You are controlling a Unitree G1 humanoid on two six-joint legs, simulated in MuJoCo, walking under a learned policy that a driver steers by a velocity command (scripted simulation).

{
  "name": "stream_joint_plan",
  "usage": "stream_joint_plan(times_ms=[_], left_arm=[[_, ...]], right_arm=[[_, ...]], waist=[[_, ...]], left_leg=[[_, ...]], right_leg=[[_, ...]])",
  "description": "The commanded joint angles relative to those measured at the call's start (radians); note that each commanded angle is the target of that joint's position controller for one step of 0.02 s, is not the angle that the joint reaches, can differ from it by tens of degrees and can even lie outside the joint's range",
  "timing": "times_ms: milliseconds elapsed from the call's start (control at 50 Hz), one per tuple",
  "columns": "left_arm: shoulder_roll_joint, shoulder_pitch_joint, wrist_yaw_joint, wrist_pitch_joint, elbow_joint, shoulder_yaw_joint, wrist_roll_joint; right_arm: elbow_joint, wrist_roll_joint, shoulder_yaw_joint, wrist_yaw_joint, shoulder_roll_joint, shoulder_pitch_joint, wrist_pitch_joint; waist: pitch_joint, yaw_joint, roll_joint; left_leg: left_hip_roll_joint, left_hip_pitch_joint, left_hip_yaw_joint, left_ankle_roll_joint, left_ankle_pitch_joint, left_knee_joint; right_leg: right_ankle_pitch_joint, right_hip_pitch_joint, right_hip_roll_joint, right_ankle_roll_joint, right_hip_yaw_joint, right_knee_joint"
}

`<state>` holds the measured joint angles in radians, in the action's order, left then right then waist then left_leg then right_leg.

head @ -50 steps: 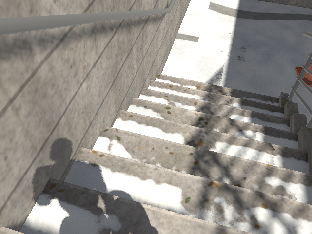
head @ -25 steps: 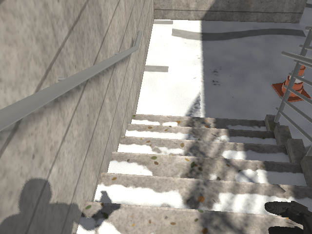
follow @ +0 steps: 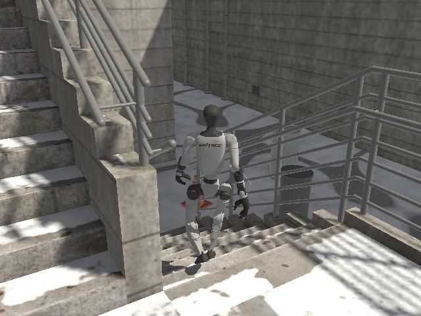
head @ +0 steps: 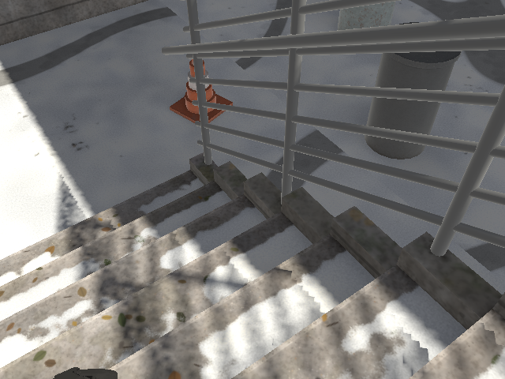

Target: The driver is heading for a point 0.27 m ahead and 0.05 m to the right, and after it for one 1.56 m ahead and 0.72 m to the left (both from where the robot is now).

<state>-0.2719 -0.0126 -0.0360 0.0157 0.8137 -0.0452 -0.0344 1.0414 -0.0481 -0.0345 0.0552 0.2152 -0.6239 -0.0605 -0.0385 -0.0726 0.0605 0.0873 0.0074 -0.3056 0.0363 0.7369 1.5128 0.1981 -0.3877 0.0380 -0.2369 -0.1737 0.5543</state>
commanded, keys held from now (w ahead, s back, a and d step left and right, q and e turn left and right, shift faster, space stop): w+e+shift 0.04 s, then q+shift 0.96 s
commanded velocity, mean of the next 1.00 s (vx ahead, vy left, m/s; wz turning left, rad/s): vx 0.27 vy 0.00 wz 0.45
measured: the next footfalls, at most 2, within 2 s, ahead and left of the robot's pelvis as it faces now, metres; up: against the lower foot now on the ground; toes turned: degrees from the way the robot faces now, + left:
left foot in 0.42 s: +0.42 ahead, +0.16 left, -0.17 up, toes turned -6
right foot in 0.74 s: +0.56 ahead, -0.05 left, -0.17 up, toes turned +16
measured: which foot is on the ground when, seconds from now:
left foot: up 0.00-0.40, down 0.42-0.76, up 0.78-1.00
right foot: down 0.00-0.40, up 0.42-0.72, down 0.74-1.00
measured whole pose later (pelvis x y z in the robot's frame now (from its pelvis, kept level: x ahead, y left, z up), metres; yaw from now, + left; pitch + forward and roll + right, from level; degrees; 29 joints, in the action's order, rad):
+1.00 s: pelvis +0.43 +0.03 -0.18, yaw +28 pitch +2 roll -1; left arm -0.31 0.22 0.06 0.07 0.63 -0.07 -0.04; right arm 0.67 -0.07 -0.04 -0.11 0.37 -0.25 -0.03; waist 0.02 0.06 -0.07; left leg 0.03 0.63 0.02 0.10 0.34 1.31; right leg -0.16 -0.28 -0.07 -0.03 -0.20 0.41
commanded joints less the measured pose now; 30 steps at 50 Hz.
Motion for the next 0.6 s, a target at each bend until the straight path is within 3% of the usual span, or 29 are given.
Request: stream_joint_plan(times_ms=[20,40,60,80,100,120,140,160,180,200,220,240,260,280,300,320,340,380,400,420,440,460,480,500,520,540,560,580,600], left_arm=[[-0.271,0.540,0.041,-0.015,0.166,-0.076,0.029],[-0.247,0.508,0.043,-0.014,0.138,-0.071,0.040],[-0.176,0.432,0.047,-0.004,0.098,-0.054,0.030],[-0.120,0.296,0.057,0.013,0.079,-0.040,0.014],[-0.075,0.220,0.060,0.030,0.064,-0.021,0.014],[-0.096,0.294,0.061,0.042,0.091,-0.013,0.016],[-0.122,0.358,0.054,0.055,0.119,-0.019,0.000],[-0.120,0.365,0.045,0.073,0.145,-0.024,-0.002],[-0.004,0.255,-0.025,0.115,-0.002,0.038,-0.102],[-0.017,0.211,0.027,0.098,0.138,-0.001,0.053],[-0.018,0.247,0.042,0.093,0.134,0.015,0.077],[-0.048,0.289,-0.021,0.116,0.057,0.046,-0.118],[-0.146,0.180,-0.021,0.125,0.022,0.015,-0.131],[-0.143,0.127,-0.021,0.118,-0.009,0.021,-0.104],[-0.122,0.186,-0.004,0.105,-0.006,0.033,-0.056],[-0.146,0.297,0.016,0.103,0.018,0.026,-0.035],[-0.140,0.362,0.030,0.093,0.031,0.024,-0.028],[-0.178,0.344,0.026,0.072,-0.009,0.005,-0.052],[-0.199,0.192,0.012,0.072,-0.077,0.001,-0.056],[-0.082,0.074,-0.049,0.064,-0.167,0.021,-0.066],[0.052,0.095,-0.082,0.064,-0.266,0.045,-0.023],[0.006,0.128,-0.079,0.074,-0.285,0.039,0.009],[-0.065,0.171,-0.059,0.081,-0.297,0.023,0.042],[-0.107,0.206,-0.020,0.074,-0.300,0.013,0.025],[-0.109,0.221,0.009,0.060,-0.302,0.018,-0.014],[-0.049,0.227,0.026,0.046,-0.294,0.043,-0.044],[-0.005,0.254,0.016,0.043,-0.302,0.062,-0.078],[-0.015,0.205,0.008,0.043,-0.330,0.064,-0.060],[-0.008,0.156,-0.012,0.031,-0.328,0.069,-0.050]], right_arm=[[-0.155,-0.003,-0.038,0.016,0.131,0.202,0.008],[-0.200,0.000,-0.024,0.000,0.131,0.147,-0.011],[-0.214,0.016,-0.027,-0.016,0.167,0.112,-0.034],[-0.178,0.003,-0.023,-0.023,0.129,0.135,-0.027],[-0.140,-0.021,-0.028,-0.014,0.129,0.125,-0.004],[-0.138,-0.020,-0.030,-0.009,0.123,0.133,0.018],[-0.111,-0.001,-0.016,-0.007,0.086,0.082,0.039],[-0.086,0.019,-0.011,-0.009,0.059,0.047,0.048],[-0.146,-0.059,0.046,-0.113,0.020,0.142,-0.007],[-0.060,0.018,0.005,-0.064,-0.004,0.077,0.008],[-0.083,0.028,0.014,-0.052,0.014,0.112,0.009],[-0.116,-0.049,0.026,-0.129,0.020,0.203,-0.024],[-0.140,-0.025,-0.001,-0.134,0.073,0.179,-0.029],[-0.109,-0.011,-0.024,-0.130,0.122,0.099,-0.033],[-0.104,-0.034,-0.035,-0.124,0.129,0.105,-0.033],[-0.114,-0.062,-0.036,-0.118,0.115,0.111,-0.023],[-0.127,-0.090,-0.033,-0.118,0.106,0.140,-0.014],[-0.091,-0.089,-0.052,-0.095,0.098,-0.025,-0.013],[0.011,-0.087,-0.078,-0.073,0.110,-0.352,-0.020],[0.073,-0.088,-0.070,-0.044,0.135,-0.506,-0.034],[-0.007,-0.027,-0.096,-0.059,0.306,-0.421,-0.043],[-0.076,-0.027,-0.115,-0.075,0.342,-0.296,-0.063],[-0.142,-0.022,-0.102,-0.085,0.289,-0.053,-0.080],[-0.176,-0.016,-0.068,-0.097,0.204,0.020,-0.076],[-0.160,-0.029,-0.017,-0.108,0.082,0.069,-0.070],[-0.179,-0.031,0.021,-0.093,-0.008,0.130,-0.065],[-0.214,-0.008,0.016,-0.090,0.033,0.151,-0.072],[-0.234,0.000,0.006,-0.077,0.085,0.139,-0.085],[-0.266,0.017,-0.002,-0.070,0.126,0.194,-0.097]], waist=[[-0.006,0.216,0.124],[0.145,0.180,0.029],[0.149,0.128,-0.044],[0.030,0.056,-0.087],[-0.047,0.004,-0.151],[-0.063,0.011,-0.136],[-0.026,0.009,-0.144],[-0.017,-0.015,-0.144],[0.045,0.035,-0.193],[0.059,-0.047,-0.114],[0.059,-0.021,-0.032],[-0.106,0.016,-0.099],[-0.026,-0.039,-0.099],[-0.030,-0.055,-0.081],[-0.101,-0.036,-0.074],[-0.106,0.006,-0.023],[-0.117,0.043,-0.012],[-0.061,-0.025,-0.098],[0.009,-0.184,-0.211],[0.123,-0.215,-0.471],[0.298,-0.134,-0.336],[0.253,-0.132,-0.124],[0.172,-0.058,-0.066],[0.134,0.008,-0.078],[0.060,0.089,-0.025],[-0.010,0.120,0.014],[0.017,0.136,-0.075],[0.049,0.123,-0.093],[0.104,0.125,0.016]], left_leg=[[-0.021,0.940,0.180,-0.039,0.023,0.556],[0.021,1.020,0.287,-0.021,-0.070,0.404],[0.050,1.010,0.357,-0.036,-0.196,0.108],[0.067,0.888,0.369,-0.012,-0.312,-0.133],[0.072,0.718,0.372,0.029,-0.287,-0.267],[0.061,0.621,0.376,0.049,-0.239,-0.309],[0.028,0.546,0.340,0.040,-0.355,-0.313],[0.020,0.519,0.359,0.002,-0.603,-0.407],[0.090,0.378,0.470,0.027,-0.972,-0.584],[-0.029,0.257,0.324,-0.046,-1.190,-0.745],[-0.079,0.168,0.288,-0.061,-1.248,-0.755],[0.023,0.097,0.440,0.000,-1.211,-0.718],[-0.044,0.065,0.380,0.033,-1.090,-0.695],[-0.023,0.182,0.397,0.040,-1.032,-0.765],[-0.005,0.357,0.389,0.034,-0.965,-0.889],[0.013,0.461,0.368,0.020,-0.952,-0.984],[0.035,0.549,0.361,-0.012,-0.949,-1.073],[-0.019,0.336,0.252,-0.044,-0.910,-1.046],[-0.056,0.063,0.197,-0.107,-1.081,-1.126],[-0.061,-0.383,0.367,-0.268,-1.438,-1.097],[0.150,-0.632,0.798,-0.492,-2.054,-0.906],[0.304,-0.633,0.963,-0.609,-2.119,-0.863],[0.334,-0.437,1.026,-0.579,-1.650,-0.890],[0.310,-0.205,1.043,-0.569,-1.554,-0.943],[0.246,0.041,0.963,-0.492,-1.441,-0.953],[0.160,0.318,0.864,-0.395,-1.345,-1.031],[0.005,0.490,0.763,-0.373,-1.326,-1.032],[-0.054,0.592,0.727,-0.350,-1.325,-0.986],[-0.120,0.730,0.646,-0.285,-1.139,-1.004]], right_leg=[[0.536,0.789,-0.149,-0.073,0.271,0.229],[0.401,0.887,-0.239,-0.182,0.470,0.178],[-0.085,0.764,-0.313,-0.202,0.668,-0.054],[-0.254,0.460,-0.344,-0.194,0.685,-0.165],[-0.030,0.208,-0.357,-0.193,0.672,-0.151],[0.215,0.092,-0.354,-0.203,0.660,-0.093],[0.420,0.035,-0.314,-0.168,0.551,-0.044],[0.395,-0.003,-0.255,-0.111,0.452,0.019],[0.116,-0.245,-0.225,-0.029,0.312,0.050],[-0.073,-0.178,-0.072,0.037,0.203,0.105],[-0.090,-0.223,-0.037,0.088,0.148,0.149],[-0.127,-0.449,-0.126,0.136,0.155,0.176],[-0.051,-0.358,-0.140,0.144,0.141,0.222],[-0.018,-0.204,-0.180,0.183,0.158,0.286],[0.037,-0.023,-0.212,0.205,0.184,0.367],[0.069,0.132,-0.254,0.205,0.202,0.425],[0.043,0.243,-0.293,0.212,0.232,0.450],[0.134,0.175,-0.289,0.238,0.187,0.711],[0.001,0.047,-0.182,0.292,0.121,1.113],[-0.944,-0.332,0.080,0.361,0.055,1.555],[-1.081,-0.636,0.123,0.460,0.188,1.696],[-1.091,-0.854,0.046,0.505,0.316,1.673],[-1.009,-0.958,-0.013,0.455,0.408,1.609],[-0.981,-0.911,-0.041,0.384,0.397,1.597],[-0.926,-0.839,-0.096,0.343,0.413,1.432],[-0.709,-0.700,-0.175,0.347,0.404,1.211],[-0.520,-0.520,-0.168,0.341,0.304,1.060],[-0.384,-0.429,-0.157,0.348,0.247,0.972],[-0.245,-0.193,-0.166,0.357,0.189,0.614]])
Keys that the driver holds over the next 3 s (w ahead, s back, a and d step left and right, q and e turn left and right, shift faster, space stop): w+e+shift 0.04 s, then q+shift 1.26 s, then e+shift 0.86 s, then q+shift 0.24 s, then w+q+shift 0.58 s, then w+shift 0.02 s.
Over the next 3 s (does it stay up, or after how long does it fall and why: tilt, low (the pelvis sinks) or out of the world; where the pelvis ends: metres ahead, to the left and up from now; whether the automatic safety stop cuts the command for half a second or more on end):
stays up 0.62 0.11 -0.26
